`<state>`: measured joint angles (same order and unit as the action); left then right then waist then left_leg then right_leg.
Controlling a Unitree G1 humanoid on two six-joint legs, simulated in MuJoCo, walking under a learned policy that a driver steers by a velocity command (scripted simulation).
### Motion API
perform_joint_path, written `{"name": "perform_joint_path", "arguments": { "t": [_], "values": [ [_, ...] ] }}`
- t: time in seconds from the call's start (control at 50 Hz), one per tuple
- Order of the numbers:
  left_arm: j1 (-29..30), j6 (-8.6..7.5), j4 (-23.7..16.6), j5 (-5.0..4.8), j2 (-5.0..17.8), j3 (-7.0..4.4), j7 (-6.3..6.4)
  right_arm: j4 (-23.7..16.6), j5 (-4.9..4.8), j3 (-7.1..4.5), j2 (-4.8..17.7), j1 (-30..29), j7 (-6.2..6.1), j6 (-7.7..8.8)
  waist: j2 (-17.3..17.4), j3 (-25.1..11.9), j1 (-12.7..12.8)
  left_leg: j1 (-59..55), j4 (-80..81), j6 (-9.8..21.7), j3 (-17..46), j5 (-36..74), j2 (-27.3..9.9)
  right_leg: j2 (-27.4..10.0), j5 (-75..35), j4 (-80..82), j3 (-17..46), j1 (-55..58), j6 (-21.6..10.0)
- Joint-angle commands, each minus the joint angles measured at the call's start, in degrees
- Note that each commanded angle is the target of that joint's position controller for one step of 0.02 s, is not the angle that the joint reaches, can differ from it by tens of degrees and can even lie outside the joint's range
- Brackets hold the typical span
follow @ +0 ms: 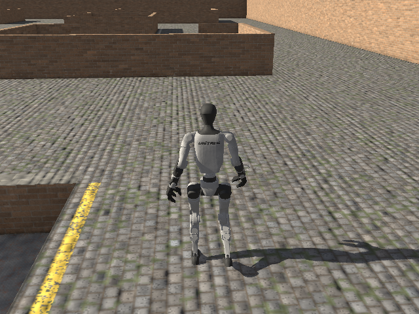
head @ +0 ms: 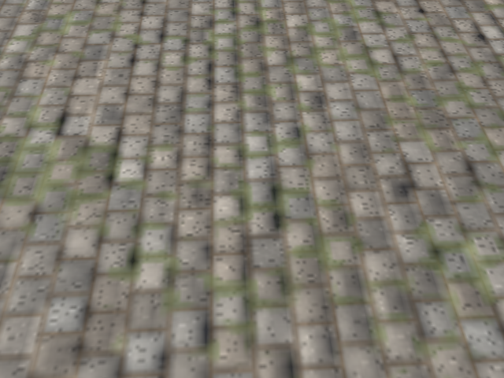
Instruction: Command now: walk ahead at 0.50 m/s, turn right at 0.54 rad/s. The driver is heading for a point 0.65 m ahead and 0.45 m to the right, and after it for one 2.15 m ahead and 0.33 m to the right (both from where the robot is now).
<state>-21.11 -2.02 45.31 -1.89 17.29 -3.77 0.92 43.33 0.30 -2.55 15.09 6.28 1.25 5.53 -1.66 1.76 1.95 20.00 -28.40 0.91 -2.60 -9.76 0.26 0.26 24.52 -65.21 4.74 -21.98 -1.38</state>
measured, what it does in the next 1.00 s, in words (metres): walks ahead, turning right: right foot, then left foot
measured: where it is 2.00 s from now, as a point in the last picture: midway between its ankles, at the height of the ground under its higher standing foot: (414, 365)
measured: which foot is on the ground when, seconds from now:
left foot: down 0.00-0.38, up 0.40-0.88, down 0.90-1.00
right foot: up 0.00-0.36, down 0.38-0.90, up 0.92-1.00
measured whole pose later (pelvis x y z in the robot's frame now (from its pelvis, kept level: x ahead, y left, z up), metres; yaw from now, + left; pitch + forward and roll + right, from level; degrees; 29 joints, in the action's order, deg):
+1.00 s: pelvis +0.35 -0.08 +0.00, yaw -36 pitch +2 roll +0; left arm -9.8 2.7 35.8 -0.9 19.8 -4.8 1.5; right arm 41.2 1.2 -3.3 16.2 6.9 -1.0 0.8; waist -2.1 2.0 0.2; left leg 18.0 -28.6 0.1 1.8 -12.4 0.2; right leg 7.9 29.4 -58.6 8.2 -27.2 1.8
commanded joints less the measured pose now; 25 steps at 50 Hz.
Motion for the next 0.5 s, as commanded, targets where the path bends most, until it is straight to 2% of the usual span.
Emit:
{"name": "perform_joint_path", "arguments": {
  "t": [0.02, 0.06, 0.12, 0.2, 0.28, 0.3, 0.32, 0.34, 0.36, 0.38, 0.4, 0.42, 0.44, 0.46, 0.48, 0.5],
  "values": [
    [1.7, 0.11, -5.4, 0.12, 4.9, -1.79, -0.13, -0.8, 0.52, -1.62, 5.3, 3.2, -0.40, 0.27, 9.3, -1.6, -2.4, -13.6, 17.4, 8.4, 16.8, -2.8, -16.1, -7.4, -5.8, -2.3, 2.0, -16.1, 0.3],
    [2.6, 0.96, -6.1, 0.24, 2.9, -1.43, -0.28, 0.1, 0.34, -2.17, 6.2, 3.0, -0.48, 0.95, 8.1, -0.6, -1.9, -11.3, 19.8, 9.5, 11.7, 2.9, -15.9, -7.9, -8.3, -0.4, 1.2, -15.8, 0.9],
    [5.9, 1.10, -7.9, 0.66, 2.3, -1.16, -0.57, 1.4, 0.23, -2.97, 8.3, 4.0, -0.81, 1.22, 6.0, 0.0, -2.3, -13.0, 21.1, 10.2, 5.8, 9.3, -16.2, -8.3, -15.1, 6.8, 1.2, -18.0, 1.5],
    [12.8, 0.39, -9.8, 0.61, 1.3, -0.46, -2.27, 2.2, -0.21, -3.43, 10.2, 5.3, -1.29, 0.42, 4.9, 1.5, -4.6, -14.7, 21.3, 8.6, -2.3, 12.3, -14.7, -7.3, -25.1, 20.2, -2.7, -15.2, 0.9],
    [18.6, 0.66, -12.6, 0.54, 1.8, -0.42, -3.49, 3.6, -1.40, -4.19, 12.4, 8.3, -1.40, -0.88, 4.6, 3.4, -6.0, -20.7, 19.8, 7.2, -5.2, 13.3, -16.9, -6.3, -22.9, 27.0, -5.1, -14.9, -0.9],
    [18.9, 0.75, -13.2, 0.82, 2.5, -0.71, -3.70, 3.7, -1.69, -4.38, 13.0, 7.9, -1.46, -1.41, 4.7, 3.8, -5.3, -22.1, 17.2, 6.5, -6.3, 20.1, -17.0, -5.4, -20.6, 28.5, -6.1, -14.2, -1.6],
    [17.9, 0.84, -13.4, 1.28, 3.5, -1.26, -3.82, 3.5, -2.02, -4.66, 13.8, 7.3, -1.68, -1.93, 5.5, 2.6, -4.1, -23.3, 12.8, 5.8, -7.4, 31.8, -16.8, -3.4, -17.8, 29.3, -7.9, -11.3, -2.5],
    [14.5, 0.95, -13.0, 1.63, 5.0, -2.09, -3.84, 3.2, -2.47, -4.94, 14.7, 6.8, -1.97, -2.46, 6.6, -0.1, -2.0, -23.7, 6.3, 4.8, -8.3, 42.8, -16.2, -0.9, -15.6, 29.9, -9.8, -6.2, -3.6],
    [6.7, 0.92, -10.9, 1.65, 7.2, -3.47, -3.67, 2.8, -2.90, -4.83, 14.4, 5.8, -2.17, -2.92, 5.9, -4.4, 2.4, -21.7, -4.4, 3.2, -9.7, 46.9, -14.3, 2.0, -19.3, 33.7, -11.0, 3.8, -5.2],
    [-1.4, 1.27, -8.7, 1.64, 10.8, -5.27, -2.64, 2.5, -2.27, -4.08, 12.5, 7.1, -2.23, -2.75, 2.8, -9.1, 6.1, -13.0, -18.6, -0.1, -10.5, 37.6, -11.4, 2.2, -28.7, 36.7, -8.0, 18.5, -7.4],
    [-1.4, 1.89, -8.9, 1.21, 17.4, -6.07, -1.23, 0.4, 2.10, -1.72, 4.6, 12.1, -1.57, -2.20, -15.4, -13.7, 0.1, 8.0, -39.1, -4.0, -9.9, -20.0, -3.7, -12.6, -54.3, 31.5, 12.2, 36.3, -13.7],
    [0.3, 1.03, -12.8, 1.88, 17.4, -5.33, -1.88, -0.5, 1.02, -1.01, 6.5, 14.3, -0.95, -1.05, -14.1, -27.7, 0.5, 17.3, -53.6, -5.1, 3.2, -32.7, 2.3, -23.0, -45.5, 38.8, 36.6, 43.8, -25.0],
    [1.4, 0.47, -13.3, 1.92, 13.1, -4.27, -2.54, -1.1, -1.35, -2.32, 11.3, 6.7, -0.83, -0.60, -3.6, -24.8, 3.9, 20.2, -54.1, -4.0, 7.8, -26.8, -0.9, -20.1, -44.1, 41.6, 30.2, 40.4, -21.8],
    [4.2, -0.05, -12.7, 1.24, 11.3, -3.73, -2.54, -2.6, -1.82, -2.00, 10.5, 3.5, -1.23, -0.50, -1.8, -16.9, 2.4, 21.9, -50.0, -3.1, 6.8, -21.5, -2.6, -17.3, -42.8, 42.1, 23.2, 33.1, -19.1],
    [7.0, -0.19, -12.7, 0.78, 9.7, -3.28, -2.32, -1.6, -0.72, -1.98, 10.0, 3.5, -2.04, -0.84, 1.9, -12.0, 0.3, 20.4, -45.9, -3.4, 6.9, -17.8, -4.8, -14.7, -42.6, 42.8, 19.0, 25.4, -16.7],
    [9.4, -0.02, -13.1, 1.08, 8.9, -2.98, -1.89, -1.7, -0.06, -2.29, 10.7, 4.0, -2.52, -1.48, 0.8, -10.0, -1.5, 16.9, -42.9, -3.6, 7.3, -15.5, -5.7, -13.5, -43.5, 44.0, 16.8, 19.0, -16.0]
  ]
}}
Keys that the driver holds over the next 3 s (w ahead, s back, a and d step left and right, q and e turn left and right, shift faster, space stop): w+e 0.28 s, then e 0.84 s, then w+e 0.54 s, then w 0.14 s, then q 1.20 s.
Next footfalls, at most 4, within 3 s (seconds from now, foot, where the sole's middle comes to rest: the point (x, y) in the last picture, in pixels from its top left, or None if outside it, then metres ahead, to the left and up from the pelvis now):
0.38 right None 0.34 -0.18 -0.77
0.90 left None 0.47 -0.02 -0.77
1.30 right None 0.28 -0.20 -0.77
1.76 left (395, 321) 0.64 -0.35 -0.77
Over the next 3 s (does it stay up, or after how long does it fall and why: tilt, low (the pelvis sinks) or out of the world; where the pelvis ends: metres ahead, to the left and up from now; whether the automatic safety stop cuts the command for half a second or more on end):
stays up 0.59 -0.43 0.01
